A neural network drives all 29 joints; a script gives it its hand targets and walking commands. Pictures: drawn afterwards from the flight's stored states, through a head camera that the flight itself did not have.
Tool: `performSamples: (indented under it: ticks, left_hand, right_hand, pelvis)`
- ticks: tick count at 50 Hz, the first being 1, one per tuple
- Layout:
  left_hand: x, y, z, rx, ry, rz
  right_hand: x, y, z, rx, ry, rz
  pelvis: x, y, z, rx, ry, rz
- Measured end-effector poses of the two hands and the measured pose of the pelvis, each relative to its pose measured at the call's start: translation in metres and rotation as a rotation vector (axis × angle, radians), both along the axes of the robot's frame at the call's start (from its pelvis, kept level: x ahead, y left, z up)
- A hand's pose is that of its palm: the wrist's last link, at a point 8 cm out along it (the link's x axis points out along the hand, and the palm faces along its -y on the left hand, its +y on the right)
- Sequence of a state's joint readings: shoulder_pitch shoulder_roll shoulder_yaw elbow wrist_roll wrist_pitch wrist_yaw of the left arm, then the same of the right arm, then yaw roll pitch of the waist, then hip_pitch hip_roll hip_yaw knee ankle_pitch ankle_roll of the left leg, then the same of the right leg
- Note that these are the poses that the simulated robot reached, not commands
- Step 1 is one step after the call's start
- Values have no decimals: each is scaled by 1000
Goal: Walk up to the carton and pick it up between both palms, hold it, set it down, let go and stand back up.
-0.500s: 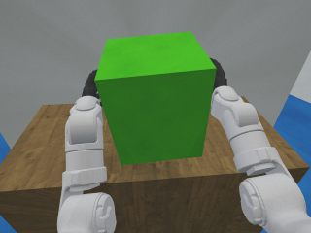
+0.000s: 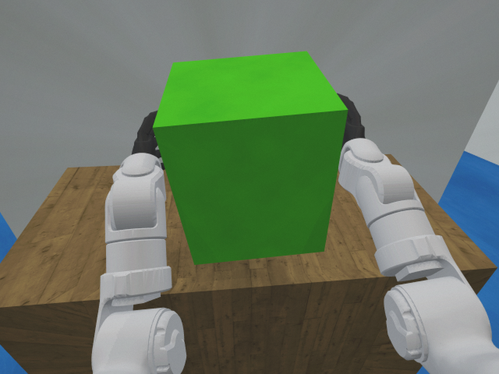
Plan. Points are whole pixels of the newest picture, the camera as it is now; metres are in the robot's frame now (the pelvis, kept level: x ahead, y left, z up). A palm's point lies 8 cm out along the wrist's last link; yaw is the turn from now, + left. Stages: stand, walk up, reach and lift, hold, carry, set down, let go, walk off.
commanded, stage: hold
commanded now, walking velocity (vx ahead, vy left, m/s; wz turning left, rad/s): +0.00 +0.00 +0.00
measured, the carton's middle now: (250, 158) +0.39 +0.00 +0.23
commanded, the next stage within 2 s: none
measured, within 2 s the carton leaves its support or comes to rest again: neither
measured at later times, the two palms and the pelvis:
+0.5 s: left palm (146, 162) +0.36 +0.16 +0.24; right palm (348, 145) +0.37 -0.14 +0.26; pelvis +0.00 +0.00 +0.00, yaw +0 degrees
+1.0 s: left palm (145, 160) +0.36 +0.16 +0.25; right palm (349, 144) +0.37 -0.14 +0.26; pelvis +0.00 +0.00 +0.00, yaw +0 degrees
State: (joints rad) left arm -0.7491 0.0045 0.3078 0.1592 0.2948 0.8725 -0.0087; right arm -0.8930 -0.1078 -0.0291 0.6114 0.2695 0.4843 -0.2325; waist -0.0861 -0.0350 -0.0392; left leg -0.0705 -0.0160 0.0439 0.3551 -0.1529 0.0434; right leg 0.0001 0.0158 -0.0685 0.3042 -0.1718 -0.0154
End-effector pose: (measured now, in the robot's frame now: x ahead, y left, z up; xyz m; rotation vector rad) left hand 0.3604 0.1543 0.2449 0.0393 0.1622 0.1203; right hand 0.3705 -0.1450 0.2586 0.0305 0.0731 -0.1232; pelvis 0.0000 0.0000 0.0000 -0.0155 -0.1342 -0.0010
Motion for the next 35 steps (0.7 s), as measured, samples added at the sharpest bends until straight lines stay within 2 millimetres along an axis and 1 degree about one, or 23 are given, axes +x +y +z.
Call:
performSamples:
  ticks: [35]
  left_hand:
    - [-1,1,1,-1,-9,2]
  right_hand:
    - [0,1,0,-2,-5,2]
  pelvis:
    - [2,1,0,-1,-2,1]
